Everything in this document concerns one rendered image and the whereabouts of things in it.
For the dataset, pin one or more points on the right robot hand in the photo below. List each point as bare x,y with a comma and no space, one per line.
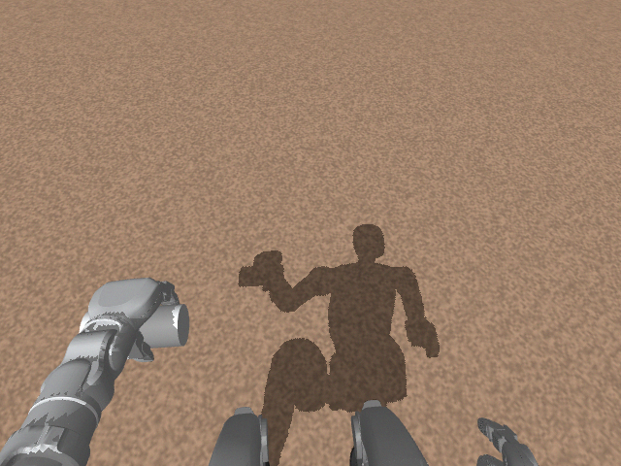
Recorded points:
505,441

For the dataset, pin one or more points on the left robot arm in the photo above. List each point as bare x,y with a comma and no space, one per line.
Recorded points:
62,420

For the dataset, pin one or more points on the can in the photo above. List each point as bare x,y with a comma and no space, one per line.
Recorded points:
167,327

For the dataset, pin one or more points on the left robot hand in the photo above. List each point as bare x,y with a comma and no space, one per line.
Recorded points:
134,300

